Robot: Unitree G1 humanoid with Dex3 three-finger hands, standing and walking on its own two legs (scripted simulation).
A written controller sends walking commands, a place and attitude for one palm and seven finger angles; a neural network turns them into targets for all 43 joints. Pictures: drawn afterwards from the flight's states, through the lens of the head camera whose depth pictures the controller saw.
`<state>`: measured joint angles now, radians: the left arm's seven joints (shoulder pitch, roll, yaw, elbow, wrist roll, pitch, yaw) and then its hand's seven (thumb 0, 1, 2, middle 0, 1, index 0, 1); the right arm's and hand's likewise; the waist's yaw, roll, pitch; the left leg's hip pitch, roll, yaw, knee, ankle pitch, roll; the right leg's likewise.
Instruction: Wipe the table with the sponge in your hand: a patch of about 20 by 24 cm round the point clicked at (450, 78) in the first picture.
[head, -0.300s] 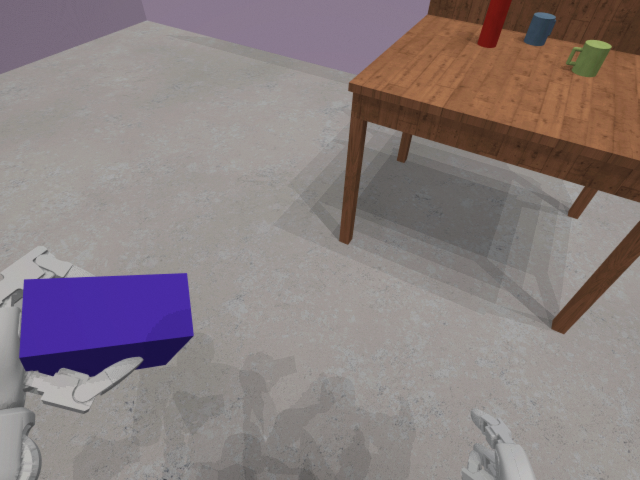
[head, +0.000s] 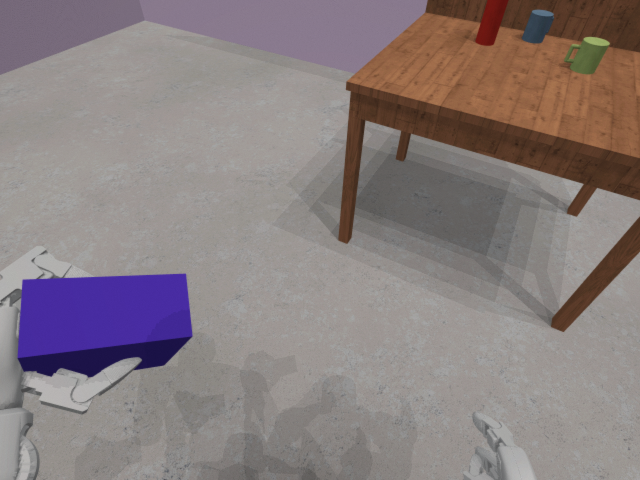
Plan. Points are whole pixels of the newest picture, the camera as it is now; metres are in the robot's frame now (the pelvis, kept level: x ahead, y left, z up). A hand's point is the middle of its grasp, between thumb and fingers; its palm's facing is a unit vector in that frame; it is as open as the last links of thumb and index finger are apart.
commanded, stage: look at it before walking up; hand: left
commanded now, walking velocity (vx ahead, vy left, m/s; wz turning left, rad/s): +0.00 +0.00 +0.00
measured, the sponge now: (130, 328) +0.22 +0.20 +0.14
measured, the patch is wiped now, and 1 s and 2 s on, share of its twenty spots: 0.00 0.00 0.00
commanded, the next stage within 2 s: walk to a spot facing it in 0.10 s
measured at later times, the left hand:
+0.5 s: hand (70, 320) +0.22 +0.25 +0.17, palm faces +0.47 -0.79 -0.40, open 9.8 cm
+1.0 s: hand (117, 219) +0.33 +0.25 +0.18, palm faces +0.46 -0.79 -0.41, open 9.8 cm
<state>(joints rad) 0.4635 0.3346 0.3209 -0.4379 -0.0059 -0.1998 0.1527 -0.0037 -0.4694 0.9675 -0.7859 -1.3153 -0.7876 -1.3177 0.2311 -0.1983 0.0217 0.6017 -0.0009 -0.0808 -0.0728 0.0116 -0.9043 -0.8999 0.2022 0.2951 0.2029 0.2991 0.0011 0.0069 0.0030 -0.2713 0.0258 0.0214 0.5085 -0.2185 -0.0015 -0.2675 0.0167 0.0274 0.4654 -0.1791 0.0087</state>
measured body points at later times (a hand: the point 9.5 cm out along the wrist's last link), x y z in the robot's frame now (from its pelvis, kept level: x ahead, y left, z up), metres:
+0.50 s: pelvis +0.02 -0.01 -0.01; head +0.00 -0.01 +0.44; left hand +0.19 +0.29 +0.19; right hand +0.16 -0.23 -0.10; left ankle +0.03 +0.12 -0.74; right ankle +0.04 -0.13 -0.73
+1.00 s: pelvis +0.14 +0.00 +0.00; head +0.15 +0.01 +0.45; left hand +0.30 +0.29 +0.20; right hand +0.32 -0.19 -0.09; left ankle +0.10 +0.12 -0.74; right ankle +0.18 -0.13 -0.68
